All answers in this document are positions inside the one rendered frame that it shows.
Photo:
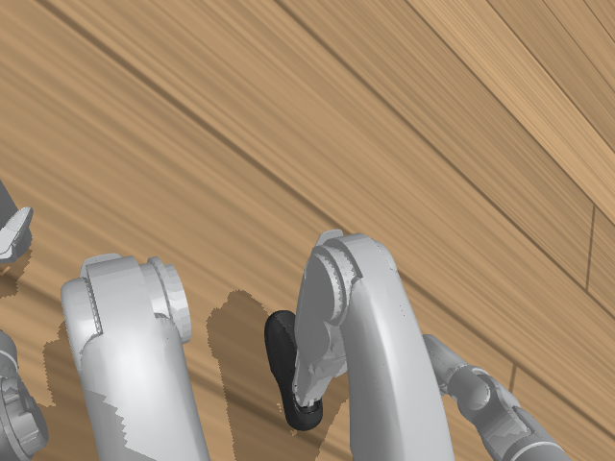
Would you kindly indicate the right robot arm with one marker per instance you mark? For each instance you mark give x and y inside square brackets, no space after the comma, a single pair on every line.
[508,432]

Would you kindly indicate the left robot arm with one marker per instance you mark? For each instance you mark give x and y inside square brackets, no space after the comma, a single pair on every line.
[23,430]

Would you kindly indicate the right robot foot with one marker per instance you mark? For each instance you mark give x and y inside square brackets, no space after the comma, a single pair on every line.
[281,350]

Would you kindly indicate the right robot hand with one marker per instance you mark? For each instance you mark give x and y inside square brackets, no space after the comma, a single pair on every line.
[445,362]

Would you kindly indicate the bottle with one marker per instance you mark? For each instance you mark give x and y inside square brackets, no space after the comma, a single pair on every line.
[7,210]

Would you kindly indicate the left robot hand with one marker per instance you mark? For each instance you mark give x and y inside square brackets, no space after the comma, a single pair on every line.
[12,234]

